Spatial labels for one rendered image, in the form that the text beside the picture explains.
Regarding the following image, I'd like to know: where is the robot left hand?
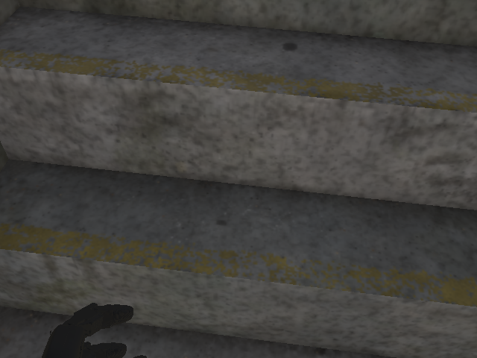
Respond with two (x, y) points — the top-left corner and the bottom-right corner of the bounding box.
(42, 303), (147, 358)

